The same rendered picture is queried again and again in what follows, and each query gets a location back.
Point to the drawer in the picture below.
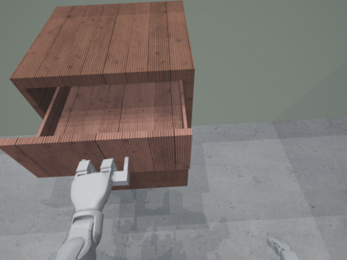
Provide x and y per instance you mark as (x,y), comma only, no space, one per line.
(145,121)

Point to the handle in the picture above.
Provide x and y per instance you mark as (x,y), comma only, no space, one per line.
(120,177)

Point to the cabinet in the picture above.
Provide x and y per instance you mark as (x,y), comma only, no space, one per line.
(108,44)

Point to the left robot hand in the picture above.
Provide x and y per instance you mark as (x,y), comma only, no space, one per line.
(90,190)

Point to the left robot forearm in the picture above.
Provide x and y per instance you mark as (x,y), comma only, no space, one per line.
(84,236)

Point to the right robot hand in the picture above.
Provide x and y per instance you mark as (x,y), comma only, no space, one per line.
(281,249)

